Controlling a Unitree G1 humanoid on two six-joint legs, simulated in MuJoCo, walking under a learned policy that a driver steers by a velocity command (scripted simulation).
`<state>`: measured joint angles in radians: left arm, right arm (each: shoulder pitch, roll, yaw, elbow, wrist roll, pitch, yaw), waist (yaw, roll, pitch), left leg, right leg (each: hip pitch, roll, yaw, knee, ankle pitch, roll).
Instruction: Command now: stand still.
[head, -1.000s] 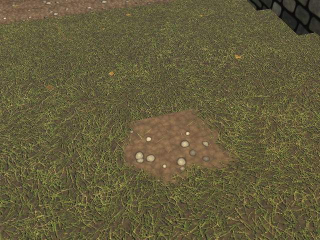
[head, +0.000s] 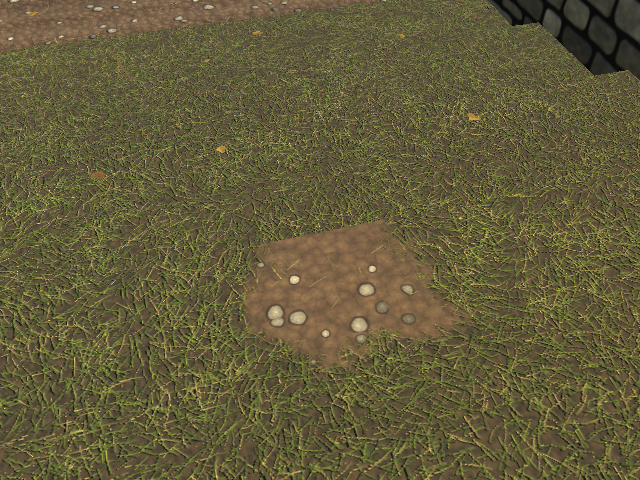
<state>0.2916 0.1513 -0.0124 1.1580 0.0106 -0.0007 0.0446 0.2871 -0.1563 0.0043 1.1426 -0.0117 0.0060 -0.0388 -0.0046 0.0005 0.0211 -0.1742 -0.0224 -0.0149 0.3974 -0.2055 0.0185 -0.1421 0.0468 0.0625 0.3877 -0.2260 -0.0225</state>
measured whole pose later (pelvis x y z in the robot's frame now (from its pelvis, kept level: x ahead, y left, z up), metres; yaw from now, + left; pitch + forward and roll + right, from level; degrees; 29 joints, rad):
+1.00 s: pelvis +0.05 -0.01 -0.01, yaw -1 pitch +0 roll +1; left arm 0.36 0.14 0.01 1.09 0.03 -0.05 0.01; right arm 0.43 -0.17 -0.05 1.13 -0.02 0.00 -0.03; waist -0.02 0.02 -0.02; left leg -0.16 -0.03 -0.03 0.50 -0.35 0.05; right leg -0.22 0.04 -0.02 0.57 -0.41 -0.09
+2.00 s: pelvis +0.47 -0.04 -0.01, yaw +0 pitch -1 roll +0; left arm 0.25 0.15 0.01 1.06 0.00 -0.01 0.04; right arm 0.34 -0.15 0.02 1.03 0.00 -0.03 -0.04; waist 0.00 0.02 0.04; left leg -0.12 -0.03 0.06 0.59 -0.41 0.05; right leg -0.24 0.02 -0.05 0.53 -0.27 -0.03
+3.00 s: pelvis +0.61 -0.08 -0.02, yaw +0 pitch +0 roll -2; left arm 0.39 0.15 -0.01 1.10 0.04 -0.10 0.03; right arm 0.13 -0.20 -0.05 1.03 -0.03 0.01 0.00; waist 0.04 0.05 0.05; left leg -0.48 0.04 -0.04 0.72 0.04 0.00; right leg -0.07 0.09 -0.11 0.49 -0.42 -0.09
